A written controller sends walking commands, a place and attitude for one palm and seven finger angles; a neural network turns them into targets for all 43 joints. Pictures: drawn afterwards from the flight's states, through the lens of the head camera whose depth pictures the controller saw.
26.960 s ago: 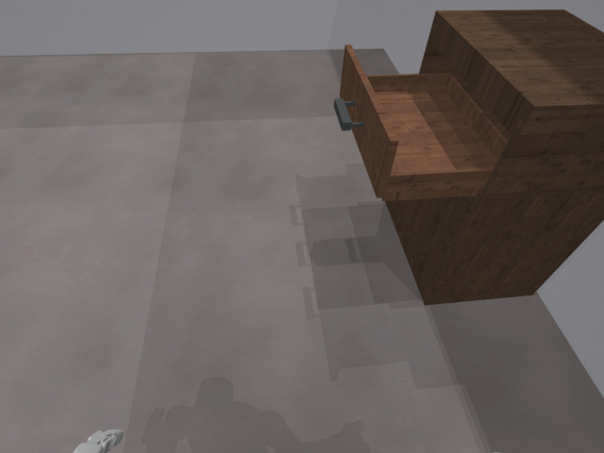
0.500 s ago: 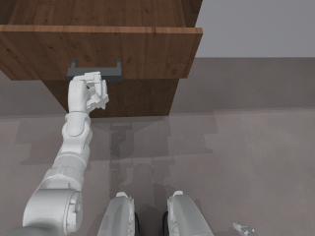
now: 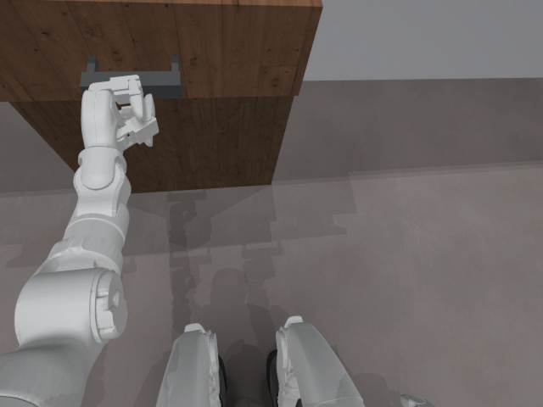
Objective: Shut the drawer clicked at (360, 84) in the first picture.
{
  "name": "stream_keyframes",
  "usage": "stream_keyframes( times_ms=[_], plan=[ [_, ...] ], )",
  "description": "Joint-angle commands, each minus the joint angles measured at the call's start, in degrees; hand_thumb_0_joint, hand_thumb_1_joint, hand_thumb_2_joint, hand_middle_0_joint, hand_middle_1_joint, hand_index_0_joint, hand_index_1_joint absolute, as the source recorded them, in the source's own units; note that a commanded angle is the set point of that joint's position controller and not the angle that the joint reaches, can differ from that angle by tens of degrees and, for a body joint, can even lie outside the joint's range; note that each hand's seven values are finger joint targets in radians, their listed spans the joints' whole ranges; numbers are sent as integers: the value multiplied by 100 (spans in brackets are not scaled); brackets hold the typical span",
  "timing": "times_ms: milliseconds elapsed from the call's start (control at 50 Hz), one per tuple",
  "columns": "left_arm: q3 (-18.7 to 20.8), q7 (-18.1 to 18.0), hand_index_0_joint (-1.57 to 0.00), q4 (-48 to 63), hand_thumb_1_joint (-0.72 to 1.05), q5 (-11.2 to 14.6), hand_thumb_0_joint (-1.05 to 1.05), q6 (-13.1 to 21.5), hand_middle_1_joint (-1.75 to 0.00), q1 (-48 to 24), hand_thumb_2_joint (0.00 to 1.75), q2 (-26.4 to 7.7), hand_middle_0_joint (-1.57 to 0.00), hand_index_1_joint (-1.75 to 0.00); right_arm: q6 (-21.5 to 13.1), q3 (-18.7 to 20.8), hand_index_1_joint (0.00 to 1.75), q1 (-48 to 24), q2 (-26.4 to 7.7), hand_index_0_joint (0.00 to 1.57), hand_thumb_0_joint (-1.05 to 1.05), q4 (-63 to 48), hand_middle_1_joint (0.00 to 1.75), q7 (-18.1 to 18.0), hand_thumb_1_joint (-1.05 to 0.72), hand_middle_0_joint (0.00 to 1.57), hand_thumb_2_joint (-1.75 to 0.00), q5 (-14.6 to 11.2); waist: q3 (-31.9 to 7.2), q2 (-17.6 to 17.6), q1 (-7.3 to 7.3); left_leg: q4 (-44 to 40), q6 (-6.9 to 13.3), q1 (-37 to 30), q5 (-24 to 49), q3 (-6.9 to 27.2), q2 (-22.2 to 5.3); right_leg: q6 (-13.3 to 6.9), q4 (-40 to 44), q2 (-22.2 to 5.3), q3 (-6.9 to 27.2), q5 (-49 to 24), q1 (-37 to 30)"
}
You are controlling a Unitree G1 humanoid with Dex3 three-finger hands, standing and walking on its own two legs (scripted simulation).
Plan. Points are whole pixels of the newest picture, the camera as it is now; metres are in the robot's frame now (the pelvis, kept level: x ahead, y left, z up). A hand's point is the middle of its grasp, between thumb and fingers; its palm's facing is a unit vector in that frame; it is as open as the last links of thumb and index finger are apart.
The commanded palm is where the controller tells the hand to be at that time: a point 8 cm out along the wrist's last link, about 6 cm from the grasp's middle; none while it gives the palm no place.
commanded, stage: push the drawer shut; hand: left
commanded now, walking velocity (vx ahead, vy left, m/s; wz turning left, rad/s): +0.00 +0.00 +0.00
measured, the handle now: (134, 73) +0.59 +0.15 +0.03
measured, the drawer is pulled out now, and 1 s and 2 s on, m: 0.09 0.00 0.00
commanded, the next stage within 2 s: pull the fist back off the drawer in 0.92 s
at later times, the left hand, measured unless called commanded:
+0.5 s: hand (151, 80) +0.59 +0.13 +0.03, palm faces +0.03 -1.00 -0.03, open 3.4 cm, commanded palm +0.58 +0.16 +0.04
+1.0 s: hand (146, 66) +0.61 +0.14 +0.03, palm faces +0.05 -1.00 -0.05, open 3.4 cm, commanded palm +0.64 +0.13 +0.04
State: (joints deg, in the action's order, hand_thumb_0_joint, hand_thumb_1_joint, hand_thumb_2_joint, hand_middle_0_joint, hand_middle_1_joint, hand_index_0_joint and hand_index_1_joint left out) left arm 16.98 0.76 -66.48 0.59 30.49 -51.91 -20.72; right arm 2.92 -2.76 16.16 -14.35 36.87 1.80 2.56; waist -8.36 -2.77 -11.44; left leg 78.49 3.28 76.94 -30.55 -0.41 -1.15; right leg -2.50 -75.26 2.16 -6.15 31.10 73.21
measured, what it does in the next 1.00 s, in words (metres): stands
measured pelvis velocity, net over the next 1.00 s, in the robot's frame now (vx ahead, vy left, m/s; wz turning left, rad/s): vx -0.01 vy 0.00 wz -0.03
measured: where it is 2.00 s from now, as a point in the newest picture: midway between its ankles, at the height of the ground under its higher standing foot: outside the picture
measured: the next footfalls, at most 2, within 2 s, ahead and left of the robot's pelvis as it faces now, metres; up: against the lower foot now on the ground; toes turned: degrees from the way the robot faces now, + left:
none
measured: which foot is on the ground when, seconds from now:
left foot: down 0.00-1.00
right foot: down 0.00-1.00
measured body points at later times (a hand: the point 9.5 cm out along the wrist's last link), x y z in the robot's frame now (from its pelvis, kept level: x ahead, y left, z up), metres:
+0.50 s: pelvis +0.00 +0.01 -0.01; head +0.20 +0.04 +0.39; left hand +0.58 +0.18 +0.03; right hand -0.03 -0.25 -0.11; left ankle +0.05 +0.09 -0.60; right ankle +0.03 -0.10 -0.60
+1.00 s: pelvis -0.01 +0.00 -0.03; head +0.21 +0.05 +0.36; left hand +0.60 +0.19 +0.03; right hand -0.06 -0.24 -0.11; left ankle +0.05 +0.09 -0.60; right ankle +0.03 -0.10 -0.60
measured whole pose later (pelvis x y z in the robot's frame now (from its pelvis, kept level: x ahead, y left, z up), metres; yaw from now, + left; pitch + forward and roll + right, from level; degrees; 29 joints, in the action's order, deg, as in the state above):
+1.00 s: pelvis -0.01 +0.00 -0.03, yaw -2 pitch +36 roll -8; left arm 18.3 -0.8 -77.0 -6.8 20.4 -76.7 -35.5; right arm 3.2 -6.0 21.5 -13.3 36.6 3.6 5.0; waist -6.6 -3.1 -19.1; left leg 84.2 3.3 89.8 -30.3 3.0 -1.6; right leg -2.7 -78.1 2.8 -9.6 30.2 83.9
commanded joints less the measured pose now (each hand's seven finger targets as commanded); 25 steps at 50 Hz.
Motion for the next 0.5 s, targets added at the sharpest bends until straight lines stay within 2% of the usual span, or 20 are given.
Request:
stream_keyframes(
  times_ms=[0, 20, 40, 100, 140, 160, 200, 220, 300, 320, 380, 400, 420, 440, 460, 480],
  plan=[
    [304, -139, -140, 1295, 90, 95, 0, 380, -160, -3440, 90, -1454, -140, -160, -70, 333, 30, 1037, -1042, 20, 0, -262, 30, -68, -90, 20, -90, 40, -3236, -686, -323, -727, -80, -2257, 1409, 511, 8, 117, 1063, 46, 589, -1037, -1211],
    [304, -135, -140, 1253, 90, 100, 0, 378, -160, -3575, 90, -1452, -140, -160, -77, 328, 30, 1090, -1038, 20, 0, -239, 30, -64, -90, 20, -90, 48, -3219, -690, -387, -728, -74, -2321, 1451, 546, -3, 115, 1041, 50, 564, -1068, -1136],
    [469, -142, -140, 1226, 90, 61, 0, 374, -160, -3566, 90, -1691, -140, -160, -69, 324, 30, 1114, -1074, 20, 0, -245, 30, -64, -90, 20, -90, 55, -3245, -707, -325, -710, -80, -2242, 1407, 530, -6, 113, 1041, 55, 575, -1018, -1179],
    [350, -134, -140, 1140, 90, 11, 0, 309, -160, -3816, 90, -1628, -140, -160, -53, 310, 30, 1179, -1079, 20, 0, -233, 30, -50, -90, 20, -90, 69, -3287, -774, -442, -671, -71, -2252, 1407, 575, -21, 116, 1014, 59, 549, -986, -1031],
    [474, -147, -140, 1185, 90, -33, 0, 314, -160, -3967, 90, -1822, -140, -160, -43, 305, 30, 1271, -1112, 20, 0, -218, 30, -38, -90, 20, -90, 87, -3414, -974, -412, -691, -98, -2508, 1592, 656, -49, 95, 940, 76, 483, -1068, -895],
    [351, -148, -140, 1097, 90, -46, 0, 271, -160, -4004, 90, -1675, -140, -160, -34, 307, 30, 1281, -1103, 20, 0, -218, 30, -21, -90, 20, -90, 92, -3440, -1011, -467, -672, -93, -2513, 1571, 657, -44, 99, 954, 78, 486, -1043, -840],
    [405, -153, -140, 980, 90, -77, 0, 191, -160, -4129, 90, -1806, -140, -160, -22, 286, 30, 1347, -1126, 20, 0, -192, 30, -21, -90, 20, -90, 104, -3333, -879, -545, -619, -69, -2345, 1524, 659, -61, 110, 955, 81, 491, -1017, -819],
    [461, -160, -140, 933, 90, -102, 0, 176, -160, -4189, 90, -1881, -140, -160, -20, 283, 30, 1397, -1136, 20, 0, -192, 30, -17, -90, 20, -90, 105, -3306, -1003, -533, -645, -84, -2442, 1574, 713, -73, 96, 906, 80, 448, -1028, -692],
    [619, -186, -140, 911, 90, -192, 0, 74, -160, -4421, 90, -2194, -140, -160, 19, 260, 30, 1517, -1164, 20, 0, -193, 30, -2, -90, 20, -90, 135, -3513, -1007, -583, -552, -71, -2373, 1714, 709, -88, 101, 885, 104, 458, -1131, -780],
    [524, -163, -140, 915, 90, -210, 0, 74, -160, -4502, 90, -2091, -140, -160, 22, 263, 30, 1546, -1163, 20, 0, -186, 30, 3, -90, 20, -90, 139, -3575, -1142, -610, -557, -85, -2554, 1827, 785, -99, 92, 827, 100, 416, -1173, -610],
    [610, -164, -140, 850, 90, -229, 0, -18, -160, -4580, 90, -2201, -140, -160, 51, 247, 30, 1628, -1172, 20, 0, -164, 30, 34, -90, 20, -90, 161, -3509, -1225, -620, -522, -96, -2549, 1909, 783, -116, 87, 833, 117, 389, -1204, -572],
    [641, -160, -140, 738, 90, -248, 0, -64, -160, -4516, 90, -2238, -140, -160, 64, 241, 30, 1653, -1177, 20, 0, -178, 30, 45, -90, 20, -90, 162, -3483, -1116, -639, -503, -81, -2453, 1867, 769, -121, 94, 854, 127, 401, -1193, -607],
    [747, -163, -140, 715, 90, -271, 0, -76, -160, -4603, 90, -2401, -140, -160, 69, 225, 30, 1682, -1196, 20, 0, -184, 30, 37, -90, 20, -90, 163, -3489, -1176, -648, -498, -82, -2489, 1920, 811, -134, 87, 795, 125, 376, -1206, -513],
    [680, -153, -140, 733, 90, -306, 0, -100, -160, -4723, 90, -2409, -140, -160, 87, 214, 30, 1696, -1206, 20, 0, -193, 30, 37, -90, 20, -90, 165, -3501, -1218, -674, -487, -89, -2485, 1930, 838, -141, 89, 785, 125, 369, -1187, -465],
    [555, -160, -140, 674, 90, -327, 0, -142, -160, -4827, 90, -2253, -140, -160, 94, 219, 30, 1722, -1185, 20, 0, -169, 30, 48, -90, 20, -90, 170, -3444, -1239, -759, -477, -83, -2486, 1904, 847, -146, 98, 791, 124, 354, -1174, -374],
    [704, -180, -140, 638, 90, -332, 0, -174, -160, -4845, 90, -2421, -140, -160, 98, 209, 30, 1756, -1190, 20, 0, -160, 30, 49, -90, 20, -90, 182, -3397, -1202, -738, -427, -65, -2352, 1877, 798, -138, 101, 804, 128, 372, -1174, -440]
  ],
)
